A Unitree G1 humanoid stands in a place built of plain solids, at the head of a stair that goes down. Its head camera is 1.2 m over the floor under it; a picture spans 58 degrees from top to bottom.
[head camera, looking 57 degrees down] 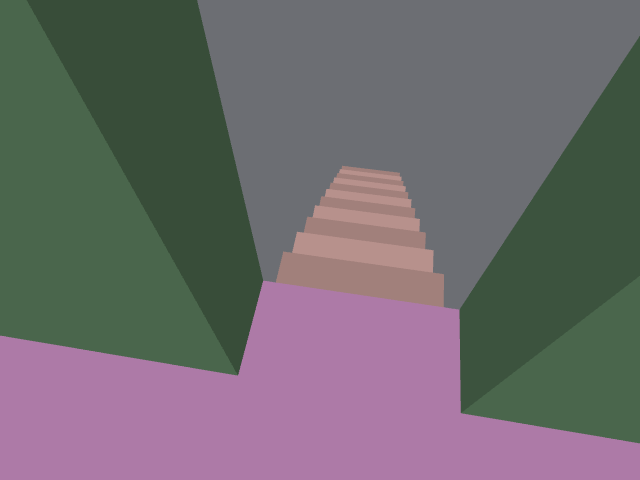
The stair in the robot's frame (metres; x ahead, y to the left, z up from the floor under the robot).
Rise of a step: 0.20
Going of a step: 0.23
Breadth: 0.60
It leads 9 degrees to the right of straight ahead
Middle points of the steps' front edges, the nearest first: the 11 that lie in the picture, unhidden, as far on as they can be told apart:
0.58 -0.12 0.00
0.81 -0.16 -0.20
1.03 -0.19 -0.39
1.25 -0.23 -0.59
1.48 -0.27 -0.78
1.70 -0.30 -0.98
1.93 -0.34 -1.18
2.15 -0.38 -1.37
2.38 -0.42 -1.57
2.60 -0.45 -1.76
2.83 -0.49 -1.96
